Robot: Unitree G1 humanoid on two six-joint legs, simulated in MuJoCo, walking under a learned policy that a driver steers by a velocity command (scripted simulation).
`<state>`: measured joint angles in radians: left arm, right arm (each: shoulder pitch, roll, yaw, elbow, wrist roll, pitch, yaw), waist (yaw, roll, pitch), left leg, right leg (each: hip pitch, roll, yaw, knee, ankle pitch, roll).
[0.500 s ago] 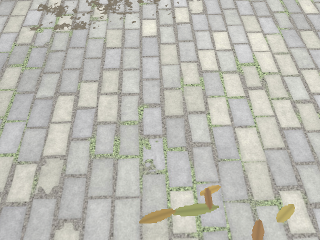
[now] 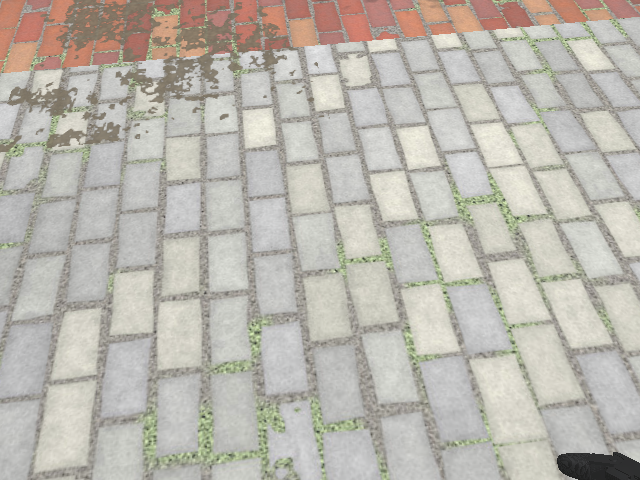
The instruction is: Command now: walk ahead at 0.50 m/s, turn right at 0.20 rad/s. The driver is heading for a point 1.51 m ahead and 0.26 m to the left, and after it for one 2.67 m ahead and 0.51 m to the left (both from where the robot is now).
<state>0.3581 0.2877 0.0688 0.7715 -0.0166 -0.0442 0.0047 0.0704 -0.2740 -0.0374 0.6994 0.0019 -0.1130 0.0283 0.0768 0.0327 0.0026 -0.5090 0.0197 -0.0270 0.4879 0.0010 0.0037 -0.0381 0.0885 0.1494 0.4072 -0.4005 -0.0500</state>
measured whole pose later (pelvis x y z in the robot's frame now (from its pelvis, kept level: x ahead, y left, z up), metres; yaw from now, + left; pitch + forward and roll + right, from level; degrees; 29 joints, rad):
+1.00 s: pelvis +0.54 -0.02 +0.01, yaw +7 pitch +2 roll -3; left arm 0.32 0.27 0.06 0.86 0.00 -0.08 0.00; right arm 0.12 -0.27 -0.04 0.75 0.02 -0.04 0.04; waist 0.07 0.04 0.01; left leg -0.65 0.09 -0.02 0.64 0.04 0.02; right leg 0.07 0.04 -0.18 0.20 -0.30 -0.02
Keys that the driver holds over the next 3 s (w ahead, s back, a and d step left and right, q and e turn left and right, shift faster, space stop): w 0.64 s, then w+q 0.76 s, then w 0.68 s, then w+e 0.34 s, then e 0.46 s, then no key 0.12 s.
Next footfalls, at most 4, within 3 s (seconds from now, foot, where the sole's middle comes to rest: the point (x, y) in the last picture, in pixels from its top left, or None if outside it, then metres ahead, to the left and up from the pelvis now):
0.02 left None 0.18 0.12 -0.77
0.56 right None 0.47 -0.12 -0.77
1.10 left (306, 357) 0.75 0.14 -0.77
1.58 right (360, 249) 1.07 0.02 -0.77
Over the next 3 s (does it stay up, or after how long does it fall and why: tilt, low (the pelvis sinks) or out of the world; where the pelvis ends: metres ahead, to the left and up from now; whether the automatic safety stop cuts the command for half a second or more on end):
stays up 1.46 0.33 0.00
